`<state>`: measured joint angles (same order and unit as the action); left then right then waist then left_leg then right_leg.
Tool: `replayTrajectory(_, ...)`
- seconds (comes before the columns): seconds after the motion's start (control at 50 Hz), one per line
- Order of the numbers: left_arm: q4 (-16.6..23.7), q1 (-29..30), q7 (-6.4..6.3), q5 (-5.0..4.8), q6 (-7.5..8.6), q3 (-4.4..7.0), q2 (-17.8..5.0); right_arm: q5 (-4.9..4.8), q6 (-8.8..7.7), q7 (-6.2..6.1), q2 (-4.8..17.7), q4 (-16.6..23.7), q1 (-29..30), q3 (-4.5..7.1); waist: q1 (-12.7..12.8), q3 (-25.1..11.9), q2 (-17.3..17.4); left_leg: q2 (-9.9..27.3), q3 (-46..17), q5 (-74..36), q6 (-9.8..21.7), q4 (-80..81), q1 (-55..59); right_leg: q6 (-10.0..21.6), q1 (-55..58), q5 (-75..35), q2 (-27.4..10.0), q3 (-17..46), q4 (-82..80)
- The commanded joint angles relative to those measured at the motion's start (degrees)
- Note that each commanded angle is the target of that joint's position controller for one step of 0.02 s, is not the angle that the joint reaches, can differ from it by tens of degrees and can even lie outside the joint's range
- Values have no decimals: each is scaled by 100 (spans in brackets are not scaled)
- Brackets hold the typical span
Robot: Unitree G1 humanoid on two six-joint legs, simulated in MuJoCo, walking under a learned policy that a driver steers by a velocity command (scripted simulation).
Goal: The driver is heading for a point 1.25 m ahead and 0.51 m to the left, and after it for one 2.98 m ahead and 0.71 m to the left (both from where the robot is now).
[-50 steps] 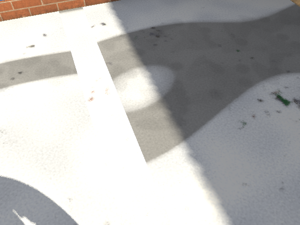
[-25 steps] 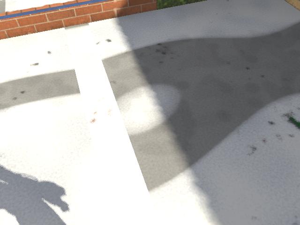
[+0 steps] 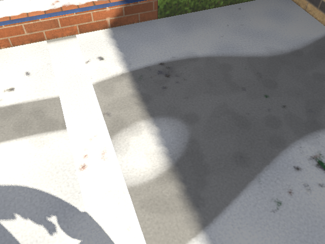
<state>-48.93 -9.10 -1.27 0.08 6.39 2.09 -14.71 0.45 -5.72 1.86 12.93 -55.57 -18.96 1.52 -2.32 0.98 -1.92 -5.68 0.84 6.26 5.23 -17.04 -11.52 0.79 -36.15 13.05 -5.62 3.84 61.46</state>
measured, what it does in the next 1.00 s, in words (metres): walks ahead, turning left: right foot, then left foot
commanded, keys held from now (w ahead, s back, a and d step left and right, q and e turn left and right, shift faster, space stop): q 0.32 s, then w+q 0.68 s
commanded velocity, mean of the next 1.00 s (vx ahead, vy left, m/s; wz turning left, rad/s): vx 0.30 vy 0.00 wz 0.53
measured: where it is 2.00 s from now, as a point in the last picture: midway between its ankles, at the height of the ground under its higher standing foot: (59, 201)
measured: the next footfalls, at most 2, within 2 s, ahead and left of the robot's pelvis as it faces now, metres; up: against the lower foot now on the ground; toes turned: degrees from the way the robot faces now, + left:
right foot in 0.22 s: +0.26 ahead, -0.12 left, +0.00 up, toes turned +11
left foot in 0.70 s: +0.14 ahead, +0.12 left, +0.00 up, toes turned +28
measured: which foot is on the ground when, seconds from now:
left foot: down 0.00-0.22, up 0.24-0.68, down 0.70-1.00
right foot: up 0.00-0.20, down 0.22-0.70, up 0.72-1.00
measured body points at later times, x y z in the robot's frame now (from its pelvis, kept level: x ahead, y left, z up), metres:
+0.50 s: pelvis +0.13 -0.04 +0.00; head +0.16 -0.04 +0.45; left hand +0.17 +0.25 -0.11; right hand +0.32 -0.28 -0.12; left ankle +0.10 +0.10 -0.68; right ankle +0.22 -0.13 -0.74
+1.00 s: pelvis +0.24 +0.08 +0.00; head +0.24 +0.14 +0.45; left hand +0.29 +0.41 -0.09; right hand +0.37 -0.15 -0.10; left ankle +0.11 +0.10 -0.75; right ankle +0.49 +0.04 -0.68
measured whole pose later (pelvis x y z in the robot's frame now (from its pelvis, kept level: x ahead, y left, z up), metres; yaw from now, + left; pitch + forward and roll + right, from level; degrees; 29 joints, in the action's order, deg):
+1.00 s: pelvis +0.24 +0.08 +0.00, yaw +35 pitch +3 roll -3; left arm -43.5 -0.3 1.8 -0.3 6.0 4.1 -16.1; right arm -1.0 -3.4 -1.3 12.0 -45.7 -28.1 3.0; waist -3.9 -0.1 -2.8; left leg -1.9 -6.5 16.3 3.9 -16.0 -2.4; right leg -0.4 -38.6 -3.8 -1.5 3.2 36.4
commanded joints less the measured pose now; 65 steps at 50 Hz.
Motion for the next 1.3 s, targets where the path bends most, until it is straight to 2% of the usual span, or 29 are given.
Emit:
replayTrajectory(0.02, 251, -334, -85, 78, -73, 38, -163, -2, -56, -136, 935, 514, 438, 176, 407, -22, 461, 1260, -809, -2888, 929, 519, -931, -248, 751, -770, 202, -213, -1207)
replayTrajectory(0.12, 564, 550, -85, -17, -204, 46, -324, -159, 178, -271, 1084, 466, -32, 262, 94, -308, 743, 1301, -1289, -1820, 641, -73, -399, -338, 1099, -1303, 608, -47, -2669)
replayTrajectory(0.2, 475, 38, -55, 66, -81, 194, -696, -214, 320, -409, 917, 713, 320, 283, 443, -538, 739, 1049, -1858, -855, 260, -1164, -136, -100, 2018, -1502, 507, 46, -3929)
replayTrajectory(0.22, 440, -391, -92, 178, -42, 261, -985, -146, 321, -404, 590, 868, 292, 198, 488, -1051, 233, 617, -1596, 108, 10, -2256, -641, 230, 3073, -2676, -321, 583, -3910)
replayTrajectory(0.24, 569, -415, -143, 233, -128, 267, -1172, -41, 290, -377, 177, 828, -554, 116, 118, -1472, -1145, -183, -973, 3152, -320, -3608, -1982, 916, 4450, -5027, -1582, 1703, -3432)
replayTrajectory(0.26, 592, -512, -94, 175, -204, 279, -1076, -150, 292, -361, 551, 858, -1030, 145, 65, -2087, -1798, 24, -921, 3513, -410, -4625, -2473, 1489, 4555, -3778, -2297, 2929, -3851)
replayTrajectory(0.28, 790, -185, -85, 97, -227, 195, -686, -202, 399, -391, 1015, 819, -721, 287, 125, -1666, -952, 317, -907, 2995, -572, -5159, -2691, 1383, 4125, -2480, -1910, 2603, -4078)
replayTrajectory(0.32, 877, 318, -100, 44, -311, 127, -520, -168, 676, -462, 1062, 912, -165, 396, 114, -939, -299, 627, -701, 2214, -824, -5415, -2714, 1062, 3069, -1244, -1285, 1470, -4317)
replayTrajectory(0.38, 727, 322, -103, 80, -314, 195, -673, -147, 768, -405, 702, 1093, -160, 367, 59, -588, -747, 764, -245, 1451, -829, -5161, -2314, 1004, 2160, 302, -827, 628, -5000)
replayTrajectory(0.48, 546, -38, -145, -28, -171, 347, -941, -123, 585, -282, 552, 1468, 473, 340, 293, -573, -479, 1048, -180, 1178, -627, -3922, -2367, 1176, 2591, 903, -1246, 501, -5382)
replayTrajectory(0.6, 516, 79, 10, -145, -203, 501, -1191, -151, 544, -125, 606, 1539, 603, 376, 217, -417, -650, 952, 282, 1312, -286, -2468, -1251, 983, 2265, 1231, -1296, -174, -5372)
replayTrajectory(0.64, 497, 166, 38, -218, -279, 515, -1207, -158, 541, -78, 582, 1461, 377, 394, 29, -372, -539, 870, 485, 1080, -115, -1763, -687, 821, 2072, 1634, -1286, -371, -5093)
replayTrajectory(0.68, 481, 201, 60, -161, -362, 434, -892, -179, 554, -102, 678, 1037, -483, 492, -252, -406, -75, 473, 714, 1248, 103, -1177, 426, 511, 1439, 2154, -863, -861, -4040)
replayTrajectory(0.7, 566, 363, 120, -58, -375, 309, -450, -206, 538, -162, 998, 871, -1063, 611, -427, -326, 944, 1205, -609, 2101, 486, -495, 1180, 148, 405, 1950, -372, -1438, -2112)
replayTrajectory(0.72, 903, 556, 178, 57, -282, 208, -159, -168, 446, -169, 1739, 1109, -1213, 683, -298, -7, 1993, 2465, -3359, 2896, 1247, 207, 1720, -111, -1620, 2119, 367, -1172, -151)
replayTrajectory(0.74, 1079, 946, 205, -112, -99, 276, -533, -37, 265, -104, 1634, 1257, -1023, 651, -413, 64, 1488, 2782, -4360, 3712, 1668, 965, 1490, 42, -2264, 1851, 388, -198, 366)
replayTrajectory(0.76, 1086, 985, 238, -227, 28, 341, -840, -38, 134, -103, 1366, 1368, -600, 546, -176, 352, 1216, 2689, -3958, 3300, 1454, 995, 1366, 172, -2461, 1129, 142, -1, 322)
replayTrajectory(0.82, 763, 696, 189, 70, 104, 394, -904, -128, 135, -171, 915, 1520, -141, 383, 154, 125, 776, 1957, -2410, 1248, 890, 777, 933, 7, -1479, -317, -11, -38, -537)
replayTrajectory(0.86, 781, 876, 207, 51, 86, 350, -701, -102, 132, -237, 936, 1475, -363, 384, 129, 2, 687, 1737, -1941, 87, 771, 726, 936, -106, -1136, -985, 203, -162, -1053)
replayTrajectory(0.96, 1083, 1673, 309, -45, 70, 223, -344, -154, 151, -360, 915, 1296, -945, 404, -131, 117, 923, 1420, -1497, -608, 536, 576, 716, -141, -421, -1922, 584, -254, -2612)
replayTrajectory(1.06, 1418, 2200, 430, -79, 140, 201, -416, -235, 233, -413, 959, 1158, -1180, 448, -277, 318, 924, 1652, -1983, -669, 528, 207, 1145, -52, -319, -1708, 625, -125, -3281)
replayTrajectory(1.12, 1340, 1791, 454, -82, 193, 246, -547, -194, 307, -451, 982, 1136, -998, 472, -85, 213, 1118, 1753, -1969, -1556, 414, -117, 1224, 109, 487, -1341, 674, -278, -3398)
replayTrajectory(1.16, 1094, 698, 375, -22, 200, 405, -872, -143, 327, -404, 960, 1203, -788, 445, 461, -509, 1160, 1361, -1650, -3456, 196, -1415, 1100, 439, 2137, -1261, 813, -531, -3558)
replayTrajectory(1.18, 939, -392, 326, 74, 183, 460, -1111, -61, 311, -366, 850, 1369, -571, 378, 942, -1410, 919, 1110, -1575, -2684, 42, -2836, 134, 831, 3962, -1351, 57, 189, -3188)
replayTrajectory(1.2, 688, -1308, 312, 131, 132, 594, -1547, -133, 242, -312, 162, 1323, -1544, 189, 714, -2575, -940, 196, -1168, 606, -424, -5228, -2118, 1855, 6456, -536, -1470, 2845, -3361)
replayTrajectory(1.22, 520, -1422, 368, -12, 112, 477, -1071, -278, 167, -299, 458, 1139, -1768, 205, 713, -2664, -1445, 153, -1493, 2568, -399, -6035, -2815, 1936, 6423, 447, -1782, 4252, -4268)
replayTrajectory(1.24, 577, -950, 325, -96, 71, 386, -737, -364, 141, -289, 917, 1259, -983, 327, 743, -1440, -884, 476, -1341, 2241, -376, -6302, -3242, 1643, 5446, 756, -1544, 3385, -4411)
replayTrajectory(1.26, 637, -518, 293, -67, 29, 327, -613, -297, 120, -295, 995, 1414, -346, 318, 650, -789, -196, 758, -1063, 1757, -338, -6097, -3099, 1473, 4401, 380, -1320, 2558, -4545)
replayTrajectory(1.3, 611, -127, 290, 67, 24, 246, -461, -130, 116, -281, 854, 1526, 26, 349, 266, -230, -33, 1134, -866, 1328, -293, -5439, -2593, 1335, 3022, -499, -886, 1674, -4890)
